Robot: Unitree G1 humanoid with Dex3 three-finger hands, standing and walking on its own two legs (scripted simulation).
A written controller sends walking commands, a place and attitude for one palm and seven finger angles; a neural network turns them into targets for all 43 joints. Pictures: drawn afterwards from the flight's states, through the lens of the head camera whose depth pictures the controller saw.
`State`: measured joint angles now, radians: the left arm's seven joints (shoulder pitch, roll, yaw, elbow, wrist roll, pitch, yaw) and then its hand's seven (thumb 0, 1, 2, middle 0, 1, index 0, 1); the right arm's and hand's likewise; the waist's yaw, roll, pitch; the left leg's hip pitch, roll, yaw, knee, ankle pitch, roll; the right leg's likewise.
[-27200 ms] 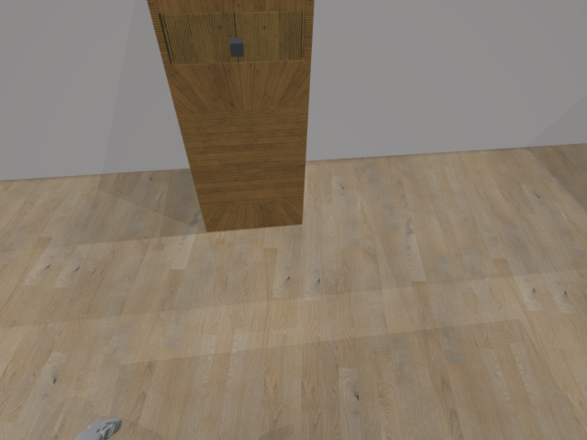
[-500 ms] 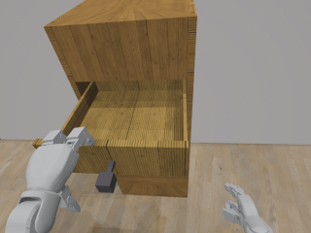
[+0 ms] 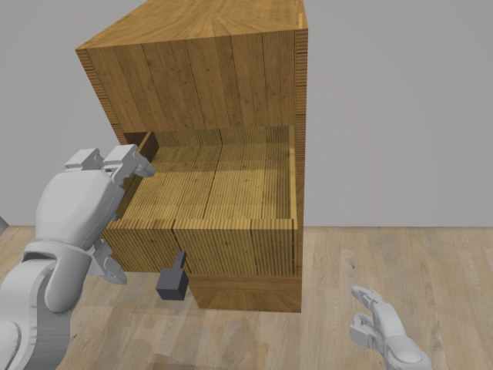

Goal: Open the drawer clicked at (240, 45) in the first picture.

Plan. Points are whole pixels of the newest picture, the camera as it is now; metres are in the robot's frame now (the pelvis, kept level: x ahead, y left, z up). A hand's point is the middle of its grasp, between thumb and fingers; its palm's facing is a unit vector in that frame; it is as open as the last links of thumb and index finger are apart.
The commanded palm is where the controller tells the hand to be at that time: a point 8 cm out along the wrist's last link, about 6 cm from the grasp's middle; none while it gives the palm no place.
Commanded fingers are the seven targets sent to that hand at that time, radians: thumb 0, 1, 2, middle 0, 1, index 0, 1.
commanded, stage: lift the hand off the handle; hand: left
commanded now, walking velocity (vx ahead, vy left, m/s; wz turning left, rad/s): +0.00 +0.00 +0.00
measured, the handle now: (176, 273) +0.24 +0.16 +0.06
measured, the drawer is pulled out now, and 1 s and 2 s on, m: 0.28 0.28 0.28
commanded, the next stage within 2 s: draw the hand back to the body in 0.14 s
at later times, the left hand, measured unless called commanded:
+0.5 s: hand (81, 225) +0.21 +0.23 +0.22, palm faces +0.31 -0.09 -0.95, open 13.9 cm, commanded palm +0.15 +0.22 +0.27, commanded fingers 0.00 -0.50 0.30 -0.30 -1.20 -0.30 -1.20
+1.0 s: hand (86, 237) +0.19 +0.21 +0.22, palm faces +0.33 -0.81 -0.48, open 13.6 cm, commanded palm +0.14 +0.25 +0.26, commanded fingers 0.00 -0.19 0.44 -0.28 -1.00 -0.28 -1.00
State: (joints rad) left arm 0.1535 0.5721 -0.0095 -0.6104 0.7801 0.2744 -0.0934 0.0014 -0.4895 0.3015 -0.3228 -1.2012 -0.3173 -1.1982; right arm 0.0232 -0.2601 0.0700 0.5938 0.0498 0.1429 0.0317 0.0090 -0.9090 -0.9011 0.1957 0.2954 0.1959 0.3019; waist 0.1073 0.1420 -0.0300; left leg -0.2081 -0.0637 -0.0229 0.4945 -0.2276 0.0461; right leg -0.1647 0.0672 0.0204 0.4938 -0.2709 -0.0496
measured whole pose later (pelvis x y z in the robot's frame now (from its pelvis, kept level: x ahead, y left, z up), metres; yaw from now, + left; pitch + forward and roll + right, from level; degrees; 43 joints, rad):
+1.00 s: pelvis +0.00 +0.00 +0.00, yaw +1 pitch -4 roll -1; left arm 0.38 0.40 0.29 -0.69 -0.01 -0.01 0.02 0.00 -0.43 0.33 -0.31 -1.16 -0.31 -1.16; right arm 0.11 -0.21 0.08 0.57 0.03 -0.04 -0.03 0.01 -0.91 -0.90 0.20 0.30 0.20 0.30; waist 0.07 0.08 0.03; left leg -0.21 -0.05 -0.05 0.51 -0.23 0.05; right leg -0.13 0.08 0.00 0.45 -0.25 -0.05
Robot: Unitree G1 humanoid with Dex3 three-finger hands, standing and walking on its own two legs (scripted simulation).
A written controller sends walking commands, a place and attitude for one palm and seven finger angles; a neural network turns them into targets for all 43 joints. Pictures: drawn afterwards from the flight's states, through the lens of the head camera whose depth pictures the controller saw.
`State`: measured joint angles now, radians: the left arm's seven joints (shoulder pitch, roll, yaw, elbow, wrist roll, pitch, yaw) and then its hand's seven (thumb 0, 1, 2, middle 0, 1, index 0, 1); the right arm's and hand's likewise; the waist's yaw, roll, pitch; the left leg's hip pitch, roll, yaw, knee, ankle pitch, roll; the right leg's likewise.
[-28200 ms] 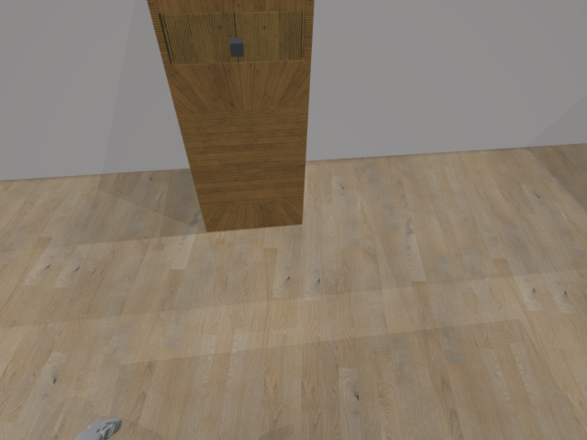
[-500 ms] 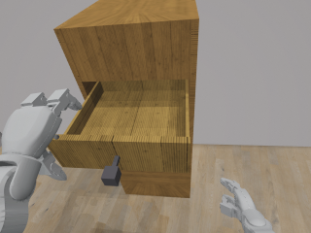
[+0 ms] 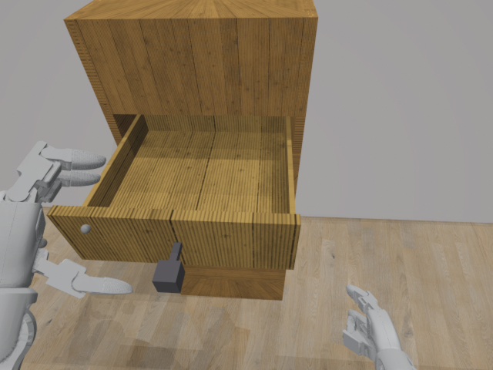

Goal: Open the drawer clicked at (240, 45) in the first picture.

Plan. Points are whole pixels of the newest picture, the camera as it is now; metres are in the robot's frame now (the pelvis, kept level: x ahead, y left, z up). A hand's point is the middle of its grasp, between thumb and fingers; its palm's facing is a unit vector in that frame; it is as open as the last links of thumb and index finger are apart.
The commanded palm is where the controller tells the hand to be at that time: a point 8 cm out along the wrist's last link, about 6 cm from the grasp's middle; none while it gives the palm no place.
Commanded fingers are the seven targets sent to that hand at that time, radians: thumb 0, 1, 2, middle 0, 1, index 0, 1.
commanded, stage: draw the hand back to the body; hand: left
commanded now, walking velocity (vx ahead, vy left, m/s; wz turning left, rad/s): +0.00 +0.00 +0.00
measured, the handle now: (172, 265) +0.25 +0.16 +0.06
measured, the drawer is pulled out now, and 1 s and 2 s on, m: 0.28 0.28 0.28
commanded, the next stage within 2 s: step back with the hand held close in 0.84 s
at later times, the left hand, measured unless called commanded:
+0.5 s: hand (66, 200) +0.22 +0.22 +0.25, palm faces +0.41 -0.83 -0.39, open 9.9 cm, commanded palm +0.16 +0.28 +0.25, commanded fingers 0.00 0.69 0.81 -0.22 -0.44 -0.22 -0.44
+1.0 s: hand (60, 197) +0.22 +0.23 +0.25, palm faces +0.46 -0.80 -0.38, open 7.5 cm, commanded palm +0.16 +0.27 +0.25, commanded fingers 0.00 0.90 0.90 -0.20 -0.30 -0.20 -0.30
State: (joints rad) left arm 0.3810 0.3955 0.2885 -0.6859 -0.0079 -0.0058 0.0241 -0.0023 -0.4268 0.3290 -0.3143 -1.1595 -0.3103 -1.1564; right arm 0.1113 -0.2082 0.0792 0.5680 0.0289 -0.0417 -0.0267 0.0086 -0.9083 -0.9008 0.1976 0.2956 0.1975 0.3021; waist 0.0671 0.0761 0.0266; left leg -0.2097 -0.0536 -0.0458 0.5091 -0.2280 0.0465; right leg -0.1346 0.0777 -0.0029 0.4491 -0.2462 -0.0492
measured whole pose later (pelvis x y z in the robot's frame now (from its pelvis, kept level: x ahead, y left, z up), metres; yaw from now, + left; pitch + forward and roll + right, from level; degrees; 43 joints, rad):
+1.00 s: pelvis +0.03 -0.01 +0.00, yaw +0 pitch -3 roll -1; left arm 0.41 0.40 0.43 -0.62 -0.11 -0.13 0.10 0.01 0.88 0.90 -0.21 -0.31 -0.21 -0.31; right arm 0.16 -0.23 0.03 0.62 0.02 -0.07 -0.04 0.01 -0.91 -0.90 0.20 0.30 0.20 0.30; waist 0.05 0.07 -0.01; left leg -0.18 -0.04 -0.05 0.47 -0.25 0.04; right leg -0.09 0.09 0.00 0.38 -0.25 -0.06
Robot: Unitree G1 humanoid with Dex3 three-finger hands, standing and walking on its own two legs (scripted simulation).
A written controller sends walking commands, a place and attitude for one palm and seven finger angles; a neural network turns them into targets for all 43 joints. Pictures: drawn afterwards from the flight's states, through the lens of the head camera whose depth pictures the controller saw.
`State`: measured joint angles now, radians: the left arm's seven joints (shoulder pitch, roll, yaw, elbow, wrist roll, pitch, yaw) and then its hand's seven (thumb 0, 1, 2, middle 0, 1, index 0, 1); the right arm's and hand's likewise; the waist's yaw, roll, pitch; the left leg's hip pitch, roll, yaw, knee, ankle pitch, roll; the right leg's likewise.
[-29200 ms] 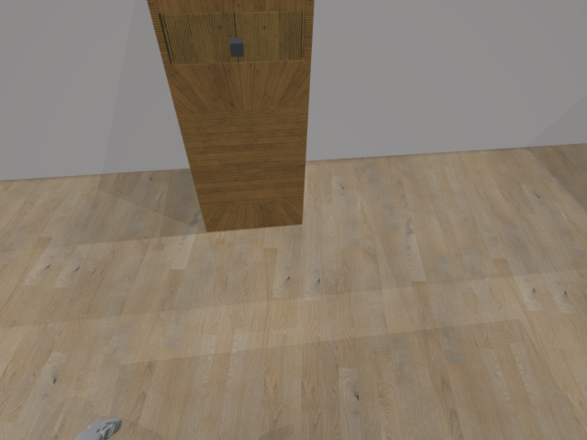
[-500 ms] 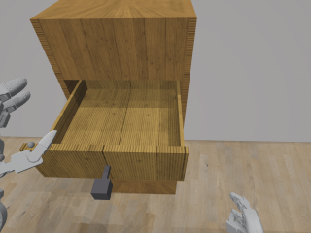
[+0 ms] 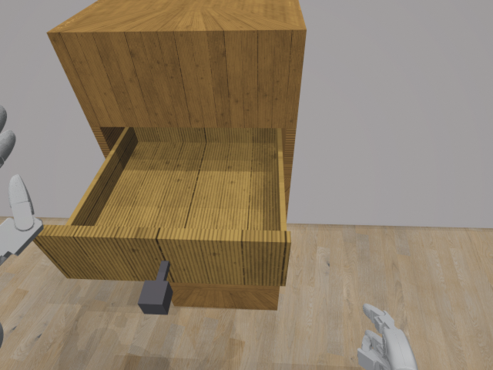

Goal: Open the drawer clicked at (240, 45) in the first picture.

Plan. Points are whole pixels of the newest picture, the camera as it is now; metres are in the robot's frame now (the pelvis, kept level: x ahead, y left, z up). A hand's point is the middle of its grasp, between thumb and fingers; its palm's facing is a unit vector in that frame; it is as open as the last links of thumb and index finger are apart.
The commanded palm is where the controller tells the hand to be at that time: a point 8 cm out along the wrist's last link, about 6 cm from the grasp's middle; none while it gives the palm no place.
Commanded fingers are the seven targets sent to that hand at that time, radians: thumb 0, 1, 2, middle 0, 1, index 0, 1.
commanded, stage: step back with the hand held close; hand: left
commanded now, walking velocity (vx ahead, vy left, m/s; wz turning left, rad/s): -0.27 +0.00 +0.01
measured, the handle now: (159, 285) +0.22 +0.16 +0.06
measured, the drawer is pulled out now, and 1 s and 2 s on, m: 0.28 0.28 0.28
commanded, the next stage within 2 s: stop stepping back and stand still in 1.10 s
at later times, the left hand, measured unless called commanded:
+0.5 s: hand out of the picture +0.14 +0.26 +0.24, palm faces +0.43 -0.74 -0.52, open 7.4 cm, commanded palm +0.08 +0.30 +0.25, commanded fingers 0.00 0.90 0.90 -0.20 -0.30 -0.20 -0.30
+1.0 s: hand out of the picture +0.05 +0.29 +0.24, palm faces +0.54 -0.73 -0.42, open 7.4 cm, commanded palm -0.03 +0.33 +0.25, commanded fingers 0.00 0.90 0.90 -0.20 -0.30 -0.20 -0.30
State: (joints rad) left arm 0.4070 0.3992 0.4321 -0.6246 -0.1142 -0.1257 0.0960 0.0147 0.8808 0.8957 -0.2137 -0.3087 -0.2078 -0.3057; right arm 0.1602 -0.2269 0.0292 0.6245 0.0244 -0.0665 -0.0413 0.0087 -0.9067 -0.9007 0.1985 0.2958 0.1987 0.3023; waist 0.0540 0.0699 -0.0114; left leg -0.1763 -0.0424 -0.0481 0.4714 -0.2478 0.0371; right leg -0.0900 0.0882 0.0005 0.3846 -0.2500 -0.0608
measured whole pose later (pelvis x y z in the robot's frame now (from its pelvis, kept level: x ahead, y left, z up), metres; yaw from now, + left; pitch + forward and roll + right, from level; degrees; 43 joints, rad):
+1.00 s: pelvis -0.15 +0.04 -0.01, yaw +2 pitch +2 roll -3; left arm 0.43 0.48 0.58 -0.75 -0.05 -0.24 0.17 0.01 0.89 0.90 -0.21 -0.30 -0.21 -0.30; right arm 0.20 -0.18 -0.02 0.63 -0.02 -0.09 -0.04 0.01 -0.91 -0.90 0.20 0.30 0.20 0.30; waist -0.01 -0.02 0.02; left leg -0.46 0.01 -0.01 0.61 -0.18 0.05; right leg -0.51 0.08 0.03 0.98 -0.46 0.00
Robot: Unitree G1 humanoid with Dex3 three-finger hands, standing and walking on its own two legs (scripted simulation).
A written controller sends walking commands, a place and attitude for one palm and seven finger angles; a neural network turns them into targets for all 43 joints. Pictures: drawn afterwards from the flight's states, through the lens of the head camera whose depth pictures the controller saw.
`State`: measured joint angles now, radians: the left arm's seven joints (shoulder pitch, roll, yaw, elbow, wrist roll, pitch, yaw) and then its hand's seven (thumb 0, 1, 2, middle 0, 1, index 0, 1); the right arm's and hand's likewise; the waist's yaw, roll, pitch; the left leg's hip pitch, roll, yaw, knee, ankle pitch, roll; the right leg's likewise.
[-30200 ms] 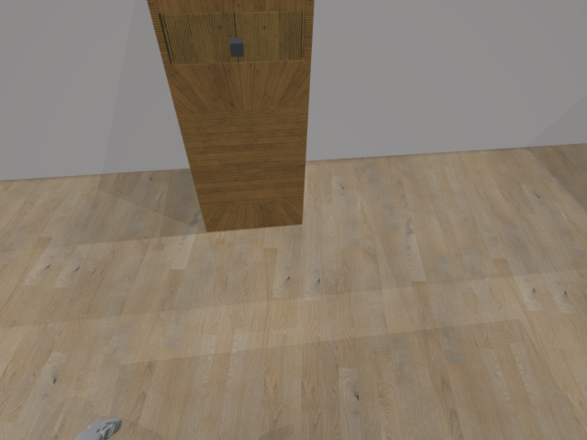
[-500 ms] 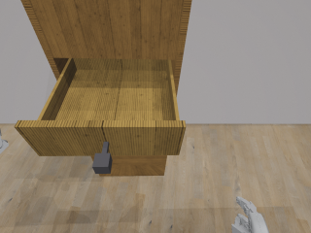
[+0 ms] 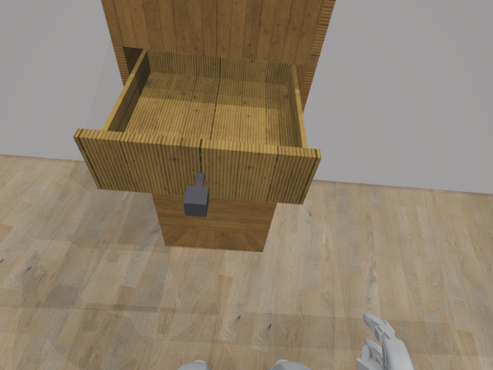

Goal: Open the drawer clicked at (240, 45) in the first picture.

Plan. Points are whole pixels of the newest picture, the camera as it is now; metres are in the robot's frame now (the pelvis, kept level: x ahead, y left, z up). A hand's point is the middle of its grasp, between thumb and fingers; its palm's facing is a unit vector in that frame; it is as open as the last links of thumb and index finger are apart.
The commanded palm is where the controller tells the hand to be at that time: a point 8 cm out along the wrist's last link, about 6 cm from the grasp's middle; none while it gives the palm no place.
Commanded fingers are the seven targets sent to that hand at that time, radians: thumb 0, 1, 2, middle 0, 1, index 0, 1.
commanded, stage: step back with the hand held close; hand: left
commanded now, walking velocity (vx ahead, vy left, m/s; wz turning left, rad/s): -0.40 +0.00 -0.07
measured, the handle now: (198, 192) +0.37 +0.11 +0.07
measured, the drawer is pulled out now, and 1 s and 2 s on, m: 0.28 0.28 0.28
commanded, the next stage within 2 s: stop stepping back and stand still in 0.10 s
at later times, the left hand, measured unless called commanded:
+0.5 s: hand out of the picture +0.05 +0.20 +0.28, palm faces +0.51 -0.73 -0.45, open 7.4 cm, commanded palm +0.01 +0.24 +0.26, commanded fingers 0.00 0.90 0.90 -0.20 -0.30 -0.20 -0.30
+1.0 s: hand out of the picture +0.04 +0.22 +0.26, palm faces +0.56 -0.73 -0.39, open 7.4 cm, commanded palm -0.04 +0.24 +0.26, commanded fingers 0.00 0.90 0.90 -0.20 -0.30 -0.20 -0.30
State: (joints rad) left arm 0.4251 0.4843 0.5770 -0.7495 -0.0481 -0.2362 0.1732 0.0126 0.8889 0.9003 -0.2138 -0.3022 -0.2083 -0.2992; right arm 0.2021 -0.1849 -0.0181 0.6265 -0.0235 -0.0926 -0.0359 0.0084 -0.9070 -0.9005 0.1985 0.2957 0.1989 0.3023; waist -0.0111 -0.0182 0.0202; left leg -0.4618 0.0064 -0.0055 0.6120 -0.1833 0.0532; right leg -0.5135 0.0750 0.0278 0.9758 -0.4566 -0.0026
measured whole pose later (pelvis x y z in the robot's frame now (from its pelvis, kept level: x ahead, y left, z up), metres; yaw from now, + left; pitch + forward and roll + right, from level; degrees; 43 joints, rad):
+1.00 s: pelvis -0.18 -0.03 +0.00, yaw -2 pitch +0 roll +1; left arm 0.35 0.44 0.55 -0.51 -0.04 -0.24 0.18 0.01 0.89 0.90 -0.21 -0.30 -0.21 -0.30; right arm 0.25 -0.19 0.01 0.65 0.01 -0.10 -0.05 0.01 -0.91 -0.90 0.20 0.30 0.20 0.30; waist -0.02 0.02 -0.03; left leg -0.31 0.00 0.06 0.58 -0.27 0.03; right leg -0.34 0.01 -0.02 0.88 -0.47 -0.01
